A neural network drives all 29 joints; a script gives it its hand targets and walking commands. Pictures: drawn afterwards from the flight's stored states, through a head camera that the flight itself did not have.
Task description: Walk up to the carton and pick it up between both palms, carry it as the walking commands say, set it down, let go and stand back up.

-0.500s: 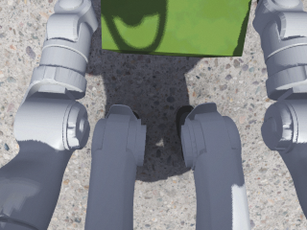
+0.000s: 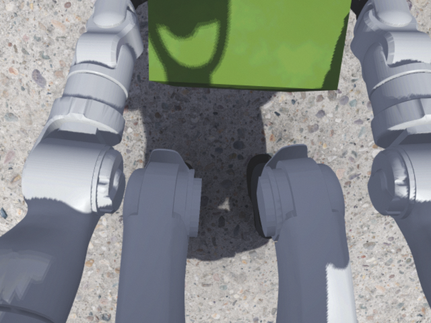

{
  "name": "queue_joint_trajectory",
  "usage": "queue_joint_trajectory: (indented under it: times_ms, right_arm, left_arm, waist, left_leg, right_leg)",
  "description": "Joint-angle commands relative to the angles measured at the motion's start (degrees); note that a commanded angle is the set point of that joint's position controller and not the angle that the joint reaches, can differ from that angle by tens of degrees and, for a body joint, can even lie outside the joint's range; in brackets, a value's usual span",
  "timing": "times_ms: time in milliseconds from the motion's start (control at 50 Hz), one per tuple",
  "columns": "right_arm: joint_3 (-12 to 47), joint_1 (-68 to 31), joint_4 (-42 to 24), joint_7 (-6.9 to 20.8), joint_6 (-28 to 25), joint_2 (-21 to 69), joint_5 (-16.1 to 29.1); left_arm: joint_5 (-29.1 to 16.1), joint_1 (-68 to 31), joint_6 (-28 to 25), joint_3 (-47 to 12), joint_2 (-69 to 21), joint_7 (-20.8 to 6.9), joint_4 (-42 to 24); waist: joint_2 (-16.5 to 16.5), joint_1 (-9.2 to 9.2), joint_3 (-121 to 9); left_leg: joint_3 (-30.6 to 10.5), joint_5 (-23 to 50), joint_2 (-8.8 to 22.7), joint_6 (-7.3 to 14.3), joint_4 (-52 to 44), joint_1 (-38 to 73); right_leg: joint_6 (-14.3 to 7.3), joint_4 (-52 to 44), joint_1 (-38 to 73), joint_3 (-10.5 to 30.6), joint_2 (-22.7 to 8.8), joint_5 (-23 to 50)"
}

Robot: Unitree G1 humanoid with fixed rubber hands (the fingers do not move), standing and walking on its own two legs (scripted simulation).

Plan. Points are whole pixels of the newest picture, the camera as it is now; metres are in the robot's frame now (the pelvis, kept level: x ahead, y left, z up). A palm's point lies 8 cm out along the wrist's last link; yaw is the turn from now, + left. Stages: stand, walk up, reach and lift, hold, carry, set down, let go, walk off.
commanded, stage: set down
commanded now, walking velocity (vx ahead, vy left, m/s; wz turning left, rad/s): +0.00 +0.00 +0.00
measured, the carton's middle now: (241, 19) +0.53 -0.04 -0.24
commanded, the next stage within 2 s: none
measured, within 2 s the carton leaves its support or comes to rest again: neither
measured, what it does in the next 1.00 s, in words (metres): stands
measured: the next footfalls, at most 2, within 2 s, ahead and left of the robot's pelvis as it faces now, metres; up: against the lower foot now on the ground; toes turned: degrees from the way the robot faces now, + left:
none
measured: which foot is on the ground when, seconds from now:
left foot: down 0.00-1.00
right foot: down 0.00-1.00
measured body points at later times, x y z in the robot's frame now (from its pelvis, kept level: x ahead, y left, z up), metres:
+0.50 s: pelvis +0.00 +0.00 -0.01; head +0.36 -0.01 +0.25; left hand +0.55 +0.13 -0.19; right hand +0.53 -0.21 -0.18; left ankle +0.12 +0.11 -0.33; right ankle +0.13 -0.11 -0.33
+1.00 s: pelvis +0.00 +0.00 -0.02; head +0.35 +0.00 +0.25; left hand +0.55 +0.13 -0.19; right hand +0.53 -0.21 -0.18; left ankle +0.12 +0.11 -0.33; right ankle +0.13 -0.10 -0.33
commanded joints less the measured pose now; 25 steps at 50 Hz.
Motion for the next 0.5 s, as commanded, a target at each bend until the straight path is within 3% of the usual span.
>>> queue_joint_trajectory:
  times_ms: [0,40,60,80,100,140,160,220,240,260,280,320,340,380,420,440,480]
  right_arm:
    - [14.88,-44.00,-20.49,14.70,-4.81,52.52,4.95]
    - [13.66,-42.90,-18.56,14.87,-4.91,52.23,4.44]
    - [14.35,-42.03,-18.50,14.89,-4.74,54.20,4.65]
    - [14.13,-44.61,-20.31,14.68,-5.22,51.99,4.27]
    - [13.77,-43.96,-19.74,14.61,-5.52,51.38,4.72]
    - [13.51,-43.83,-18.39,14.88,-5.30,52.67,4.78]
    - [13.82,-43.27,-17.70,14.96,-5.40,52.56,4.57]
    - [12.91,-40.53,-15.33,15.11,-5.28,52.84,3.46]
    - [13.95,-42.45,-17.19,15.28,-5.59,52.32,4.05]
    - [13.33,-42.52,-15.04,15.32,-5.55,51.22,3.54]
    - [13.79,-42.42,-16.27,15.30,-5.67,52.28,4.04]
    - [12.85,-40.13,-13.64,15.55,-5.45,52.27,2.95]
    - [13.15,-40.89,-12.31,15.87,-5.25,52.04,3.39]
    - [12.40,-40.86,-13.00,16.00,-5.54,50.97,2.79]
    - [12.22,-41.04,-12.07,16.01,-5.55,51.38,2.55]
    - [12.49,-41.60,-12.56,15.96,-5.85,50.77,3.15]
    - [11.54,-38.96,-10.32,16.39,-5.60,52.57,2.20]
  left_arm:
    - [-3.67,-40.03,-2.48,-16.00,-53.00,-14.74,-16.78]
    - [-4.79,-41.61,-2.99,-16.40,-52.63,-15.04,-17.04]
    - [-4.64,-42.04,-3.22,-16.29,-52.64,-14.99,-18.29]
    - [-5.08,-41.52,-3.02,-16.17,-53.00,-15.12,-16.50]
    - [-5.61,-44.23,-3.57,-17.77,-52.81,-15.01,-19.75]
    - [-4.78,-42.22,-3.37,-16.30,-51.74,-14.92,-17.06]
    - [-4.11,-41.00,-3.16,-16.25,-52.95,-15.01,-15.30]
    - [-4.43,-41.67,-3.71,-16.62,-51.84,-15.13,-15.96]
    - [-4.42,-41.19,-3.92,-15.43,-51.70,-15.07,-15.20]
    - [-3.54,-39.48,-3.50,-15.13,-51.82,-15.34,-12.57]
    - [-2.99,-39.26,-3.64,-14.54,-52.19,-15.44,-13.16]
    - [-3.25,-40.45,-3.81,-14.24,-50.90,-15.83,-13.04]
    - [-2.47,-40.42,-3.55,-14.67,-51.00,-15.89,-12.27]
    - [-2.74,-39.94,-3.73,-13.95,-50.90,-15.95,-12.60]
    - [-2.98,-40.57,-3.73,-14.33,-50.16,-16.14,-11.10]
    - [-3.31,-41.22,-3.90,-14.58,-51.56,-16.23,-12.30]
    - [-2.09,-39.29,-4.12,-13.92,-49.27,-16.24,-10.94]
  waist:
    - [2.22,-0.84,-95.56]
    - [1.32,-2.77,-93.99]
    - [1.04,-1.89,-95.84]
    - [0.73,-3.55,-93.93]
    - [2.33,-3.38,-95.15]
    - [1.08,-1.90,-92.68]
    - [2.67,-2.11,-91.98]
    - [0.67,-3.17,-90.51]
    - [-0.34,-2.20,-90.09]
    - [1.34,-1.98,-87.12]
    - [1.59,-0.60,-88.18]
    - [0.76,-2.27,-85.25]
    - [1.60,-1.23,-82.92]
    - [2.30,-2.05,-82.44]
    - [0.45,-2.49,-80.25]
    - [1.82,-1.83,-80.42]
    - [1.21,-1.70,-78.94]
  left_leg:
    - [2.06,20.75,0.53,2.36,-8.69,30.33]
    - [1.60,19.23,0.79,2.52,-8.79,29.11]
    - [2.53,19.81,0.39,2.61,-8.41,29.30]
    - [1.34,19.44,0.45,2.90,-8.85,30.06]
    - [2.17,20.28,0.29,2.26,-8.22,29.15]
    - [2.08,19.00,0.32,2.78,-8.67,29.75]
    - [2.16,20.12,0.31,2.51,-8.14,28.94]
    - [1.32,18.63,0.27,2.72,-8.69,27.49]
    - [1.71,19.54,0.14,2.83,-8.27,27.47]
    - [1.67,17.99,0.43,2.57,-8.65,26.57]
    - [2.14,19.48,0.36,2.66,-7.92,26.96]
    - [2.11,17.53,0.52,3.00,-8.09,25.21]
    - [1.79,16.12,0.87,2.90,-8.68,23.75]
    - [1.48,16.29,0.80,3.05,-8.48,24.52]
    - [1.25,15.80,0.81,3.12,-8.22,23.19]
    - [1.68,15.86,0.75,2.71,-8.25,21.30]
    - [1.49,16.11,1.20,3.06,-8.38,21.91]
  right_leg:
    - [-0.78,-8.17,37.36,-0.86,0.73,23.30]
    - [-0.74,-7.98,35.83,-1.13,0.32,21.76]
    - [-0.65,-8.45,38.12,-0.73,0.69,22.98]
    - [-0.72,-8.26,36.12,-1.40,0.59,21.55]
    - [-1.02,-7.97,36.41,-0.84,0.42,22.90]
    - [-0.98,-8.42,36.42,-0.97,0.41,21.35]
    - [-0.99,-8.19,35.81,-0.49,0.78,22.75]
    - [-1.20,-7.50,35.64,-1.15,0.37,22.24]
    - [-0.96,-7.57,35.39,-0.86,0.42,22.64]
    - [-0.98,-7.33,33.41,-1.08,0.12,20.58]
    - [-1.06,-7.52,34.67,-0.29,0.62,21.89]
    - [-0.92,-8.25,33.07,-0.37,0.45,20.16]
    - [-1.23,-7.52,31.65,-0.15,0.22,18.84]
    - [-1.17,-7.35,30.19,-0.39,0.26,18.15]
    - [-1.15,-7.17,29.54,-0.33,0.11,18.21]
    - [-1.48,-7.02,31.28,0.27,0.00,19.81]
    - [-0.98,-6.50,29.04,-0.29,0.24,19.34]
